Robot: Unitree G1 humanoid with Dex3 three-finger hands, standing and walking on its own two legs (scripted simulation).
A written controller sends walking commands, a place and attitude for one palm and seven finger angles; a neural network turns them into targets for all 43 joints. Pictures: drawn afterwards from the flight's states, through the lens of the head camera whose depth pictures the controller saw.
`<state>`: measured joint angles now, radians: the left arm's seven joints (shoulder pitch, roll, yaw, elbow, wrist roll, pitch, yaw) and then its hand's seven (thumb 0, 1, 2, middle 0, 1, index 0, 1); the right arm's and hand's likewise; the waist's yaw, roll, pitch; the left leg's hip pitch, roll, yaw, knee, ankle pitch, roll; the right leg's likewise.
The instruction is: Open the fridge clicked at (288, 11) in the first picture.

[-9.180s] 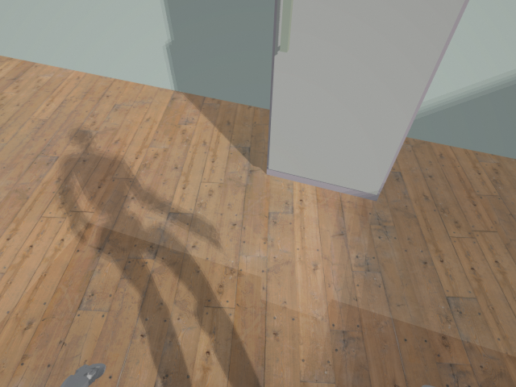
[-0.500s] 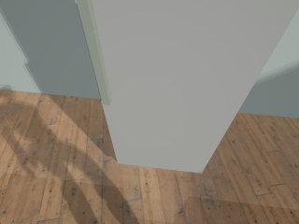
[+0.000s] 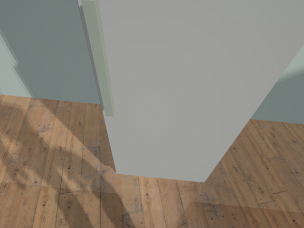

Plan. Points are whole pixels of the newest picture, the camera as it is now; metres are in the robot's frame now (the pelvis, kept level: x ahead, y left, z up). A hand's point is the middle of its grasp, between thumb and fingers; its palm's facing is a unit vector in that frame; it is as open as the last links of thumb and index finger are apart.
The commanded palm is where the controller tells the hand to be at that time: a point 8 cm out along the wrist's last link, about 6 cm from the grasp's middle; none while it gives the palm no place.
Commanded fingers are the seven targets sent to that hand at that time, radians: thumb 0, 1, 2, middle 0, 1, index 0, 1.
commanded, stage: come to a stop and stand still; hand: left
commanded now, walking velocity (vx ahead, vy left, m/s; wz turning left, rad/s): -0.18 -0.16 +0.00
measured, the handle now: (104, 66) +0.50 +0.18 +0.16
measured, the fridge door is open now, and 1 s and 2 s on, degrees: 0 0 0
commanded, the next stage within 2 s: look again from close up in 1.86 s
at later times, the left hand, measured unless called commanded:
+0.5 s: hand out of the picture +0.07 +0.16 -0.18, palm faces +0.06 -0.97 -0.23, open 7.3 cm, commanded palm none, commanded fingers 0.00 0.90 0.90 -0.20 -0.30 -0.20 -0.30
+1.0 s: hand out of the picture -0.01 +0.14 -0.16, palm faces +0.03 -0.97 -0.26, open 7.4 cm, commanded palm none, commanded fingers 0.00 0.90 0.90 -0.20 -0.30 -0.20 -0.30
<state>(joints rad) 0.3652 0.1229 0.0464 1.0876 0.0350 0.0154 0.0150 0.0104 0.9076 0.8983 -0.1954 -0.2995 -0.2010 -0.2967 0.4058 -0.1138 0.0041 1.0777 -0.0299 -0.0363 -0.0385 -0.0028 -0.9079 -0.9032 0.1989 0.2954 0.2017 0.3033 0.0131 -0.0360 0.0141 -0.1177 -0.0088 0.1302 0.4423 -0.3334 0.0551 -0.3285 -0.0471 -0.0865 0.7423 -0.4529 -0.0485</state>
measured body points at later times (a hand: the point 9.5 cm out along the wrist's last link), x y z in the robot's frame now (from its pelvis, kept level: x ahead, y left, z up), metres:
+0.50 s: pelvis +0.01 -0.01 -0.01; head +0.03 -0.02 +0.44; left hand +0.06 +0.22 -0.16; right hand +0.03 -0.24 -0.17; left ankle -0.06 +0.08 -0.74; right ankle +0.06 -0.10 -0.74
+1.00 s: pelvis -0.02 -0.04 +0.00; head -0.01 -0.08 +0.45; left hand -0.01 +0.19 -0.14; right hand -0.07 -0.26 -0.17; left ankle -0.06 +0.08 -0.74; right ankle +0.06 -0.10 -0.74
